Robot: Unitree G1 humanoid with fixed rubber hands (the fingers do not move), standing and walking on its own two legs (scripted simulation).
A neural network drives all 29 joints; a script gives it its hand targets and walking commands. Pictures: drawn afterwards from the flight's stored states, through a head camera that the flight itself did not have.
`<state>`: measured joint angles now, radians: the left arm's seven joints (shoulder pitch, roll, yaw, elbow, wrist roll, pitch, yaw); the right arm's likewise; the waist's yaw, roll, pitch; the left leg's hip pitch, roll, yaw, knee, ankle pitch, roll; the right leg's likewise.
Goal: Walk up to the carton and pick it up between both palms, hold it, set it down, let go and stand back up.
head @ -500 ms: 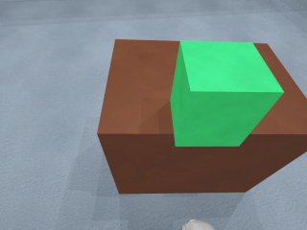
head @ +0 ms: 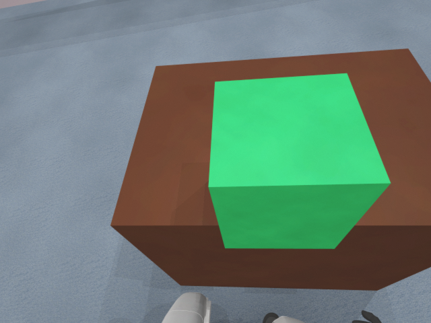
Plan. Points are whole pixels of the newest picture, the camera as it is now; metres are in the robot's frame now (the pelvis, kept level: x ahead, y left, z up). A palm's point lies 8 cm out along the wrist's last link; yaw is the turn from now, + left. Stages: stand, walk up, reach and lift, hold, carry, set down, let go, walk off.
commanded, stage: walk up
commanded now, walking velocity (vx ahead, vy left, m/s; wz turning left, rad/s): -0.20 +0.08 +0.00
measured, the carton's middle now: (278, 171) +0.36 -0.06 +0.06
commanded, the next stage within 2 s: none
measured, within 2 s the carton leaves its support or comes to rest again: neither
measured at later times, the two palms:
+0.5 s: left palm out of the picture -0.04 +0.33 -0.15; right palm out of the picture -0.06 -0.19 -0.09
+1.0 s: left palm out of the picture -0.11 +0.25 -0.12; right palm out of the picture -0.19 -0.22 -0.15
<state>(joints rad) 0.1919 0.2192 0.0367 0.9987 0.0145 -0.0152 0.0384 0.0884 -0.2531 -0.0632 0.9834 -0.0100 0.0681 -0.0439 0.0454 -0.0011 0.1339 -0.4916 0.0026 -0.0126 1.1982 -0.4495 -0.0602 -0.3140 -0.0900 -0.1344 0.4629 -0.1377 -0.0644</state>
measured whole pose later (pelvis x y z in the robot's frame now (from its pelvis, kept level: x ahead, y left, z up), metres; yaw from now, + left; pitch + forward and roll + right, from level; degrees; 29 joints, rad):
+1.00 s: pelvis -0.16 +0.02 +0.01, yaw +0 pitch -1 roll +2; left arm 0.24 0.18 0.01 1.04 0.02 0.02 0.02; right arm 0.34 -0.21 -0.03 1.07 -0.02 0.04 -0.01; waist -0.03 0.02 -0.03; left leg -0.31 0.02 0.02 0.71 -0.37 0.00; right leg -0.12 0.01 0.00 0.33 -0.20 -0.04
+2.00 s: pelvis -0.16 +0.01 +0.01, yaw +0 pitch +1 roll -4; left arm 0.25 0.23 0.06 1.07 0.04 0.03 -0.02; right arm 0.47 -0.21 -0.05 1.13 -0.04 -0.02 -0.05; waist -0.05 0.00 0.00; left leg -0.11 0.11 0.01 0.34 -0.25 -0.02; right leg -0.52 -0.03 0.00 0.99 -0.23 0.07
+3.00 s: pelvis -0.09 -0.06 +0.00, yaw +0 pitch +1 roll +2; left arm 0.28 0.26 0.07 0.97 0.04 0.02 0.04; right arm 0.14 -0.21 -0.07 0.96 -0.02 0.08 0.01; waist 0.05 -0.02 0.04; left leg -0.28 0.03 -0.01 0.71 -0.40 -0.08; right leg -0.31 -0.13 -0.10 0.45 -0.16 0.00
